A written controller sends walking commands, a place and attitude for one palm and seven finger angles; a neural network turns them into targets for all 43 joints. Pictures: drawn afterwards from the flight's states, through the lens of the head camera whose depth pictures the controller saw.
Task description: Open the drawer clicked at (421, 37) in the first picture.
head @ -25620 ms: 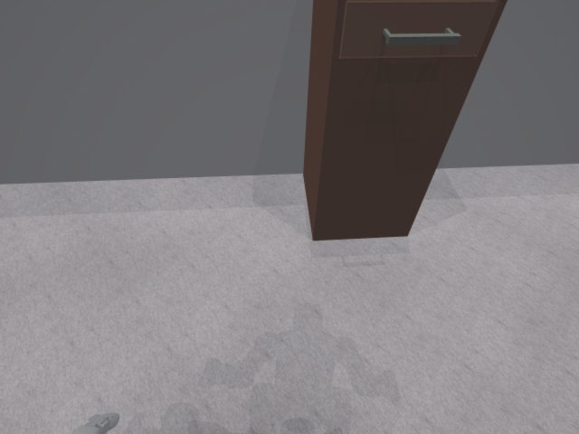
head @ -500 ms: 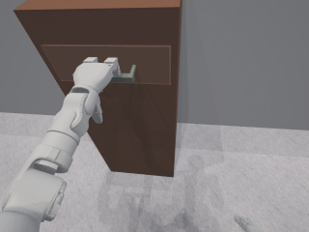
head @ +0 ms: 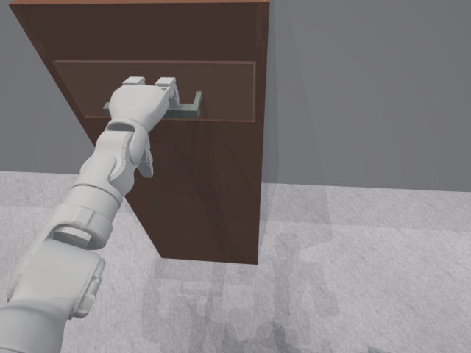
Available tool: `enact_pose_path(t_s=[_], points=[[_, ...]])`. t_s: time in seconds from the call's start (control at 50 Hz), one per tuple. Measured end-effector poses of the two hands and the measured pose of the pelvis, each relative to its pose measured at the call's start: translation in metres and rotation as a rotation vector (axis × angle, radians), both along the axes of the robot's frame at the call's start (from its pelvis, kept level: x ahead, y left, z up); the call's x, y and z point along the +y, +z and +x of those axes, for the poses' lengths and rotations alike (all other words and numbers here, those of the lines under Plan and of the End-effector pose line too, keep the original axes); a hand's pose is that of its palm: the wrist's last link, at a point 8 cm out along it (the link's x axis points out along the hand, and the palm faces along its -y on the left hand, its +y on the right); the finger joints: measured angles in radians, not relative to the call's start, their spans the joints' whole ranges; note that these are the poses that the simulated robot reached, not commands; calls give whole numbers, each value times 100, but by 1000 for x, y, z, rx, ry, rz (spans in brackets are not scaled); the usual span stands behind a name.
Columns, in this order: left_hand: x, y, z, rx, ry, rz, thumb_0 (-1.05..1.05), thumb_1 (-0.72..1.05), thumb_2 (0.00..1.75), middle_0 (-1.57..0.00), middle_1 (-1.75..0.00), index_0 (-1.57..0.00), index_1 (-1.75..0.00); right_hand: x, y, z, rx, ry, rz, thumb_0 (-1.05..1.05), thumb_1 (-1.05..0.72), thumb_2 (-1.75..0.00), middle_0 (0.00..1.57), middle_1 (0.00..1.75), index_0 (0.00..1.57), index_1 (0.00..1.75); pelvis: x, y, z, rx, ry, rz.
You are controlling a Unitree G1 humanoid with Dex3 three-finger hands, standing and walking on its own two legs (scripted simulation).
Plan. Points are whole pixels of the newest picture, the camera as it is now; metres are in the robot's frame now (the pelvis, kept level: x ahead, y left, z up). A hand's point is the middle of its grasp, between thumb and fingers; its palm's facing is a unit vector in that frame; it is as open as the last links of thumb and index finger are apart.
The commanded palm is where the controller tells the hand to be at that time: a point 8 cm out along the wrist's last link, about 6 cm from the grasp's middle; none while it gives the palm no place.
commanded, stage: lower the fingers behind the handle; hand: left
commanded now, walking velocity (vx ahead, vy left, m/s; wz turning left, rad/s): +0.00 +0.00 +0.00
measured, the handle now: (155, 103) +0.55 +0.19 +0.13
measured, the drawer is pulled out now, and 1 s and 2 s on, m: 0.00 0.00 0.00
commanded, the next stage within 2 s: lift the fingers back up to retry in 0.16 s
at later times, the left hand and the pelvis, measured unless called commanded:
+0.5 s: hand (149, 127) +0.46 +0.17 +0.14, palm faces +0.02 +0.00 -1.00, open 13.8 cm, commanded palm +0.43 +0.18 +0.20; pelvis +0.00 +0.00 +0.00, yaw +0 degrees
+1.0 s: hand (136, 101) +0.46 +0.18 +0.20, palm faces +0.05 -0.02 -1.00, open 13.9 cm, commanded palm +0.42 +0.18 +0.25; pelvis +0.02 +0.01 +0.01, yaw +1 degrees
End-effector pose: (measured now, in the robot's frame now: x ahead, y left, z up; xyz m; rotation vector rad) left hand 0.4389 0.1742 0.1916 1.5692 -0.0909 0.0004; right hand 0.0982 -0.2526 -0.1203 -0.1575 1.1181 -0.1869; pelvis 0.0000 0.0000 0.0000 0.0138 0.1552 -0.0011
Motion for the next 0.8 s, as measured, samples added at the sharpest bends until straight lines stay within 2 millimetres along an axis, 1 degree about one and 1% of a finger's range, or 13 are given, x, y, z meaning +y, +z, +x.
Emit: enact_pose_path(t_s=[0.14,0.26,0.36,0.44,0.54,0.6,0.68,0.8], points=[[-1,1,2,6,7,12,0,-49,30,-33,-133,-32,-124,4,-2,-7,4,0,8,1,-91,-90,20,30,20,30,0,-1,-4,4,2,1],[-2,2,3,10,10,14,0,-49,30,-34,-133,-32,-126,3,-4,-10,7,0,8,1,-91,-90,20,30,20,30,0,-1,-5,8,3,2],[-1,2,2,16,9,12,0,-49,30,-33,-132,-32,-124,0,-3,-10,2,-7,6,1,-91,-90,20,30,20,30,-1,-1,-3,6,0,1],[-1,3,1,27,4,9,0,-49,30,-32,-129,-31,-122,-1,-2,-6,-7,-13,6,1,-91,-90,20,30,20,30,0,0,0,-4,0,0],[-1,5,-1,34,-16,0,0,-49,30,-32,-125,-31,-121,1,0,5,-24,-11,10,1,-91,-90,20,30,20,30,0,2,4,-15,-1,-2],[-3,10,-3,16,-39,-7,0,-49,30,-32,-123,-32,-120,3,1,14,-38,-2,16,1,-91,-90,20,30,20,30,1,3,8,-22,-1,-4],[-4,26,-5,-30,-50,-8,0,-49,30,-32,-121,-32,-120,7,3,30,-61,16,30,1,-91,-90,20,30,20,30,2,5,12,-31,1,-7],[2,49,-2,-61,6,-5,0,-49,30,-32,-120,-32,-120,18,7,58,-98,58,62,1,-91,-90,20,30,20,30,4,7,17,-41,9,-9]])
